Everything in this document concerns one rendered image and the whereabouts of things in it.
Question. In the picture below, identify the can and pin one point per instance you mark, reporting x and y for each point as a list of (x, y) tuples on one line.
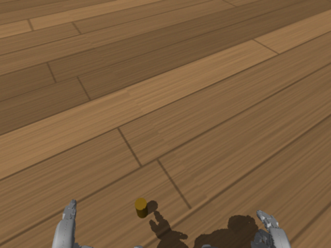
[(141, 207)]

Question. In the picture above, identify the left robot hand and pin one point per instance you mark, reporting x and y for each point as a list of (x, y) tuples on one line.
[(65, 230)]

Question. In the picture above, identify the right robot hand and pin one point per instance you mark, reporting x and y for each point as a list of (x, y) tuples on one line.
[(276, 236)]

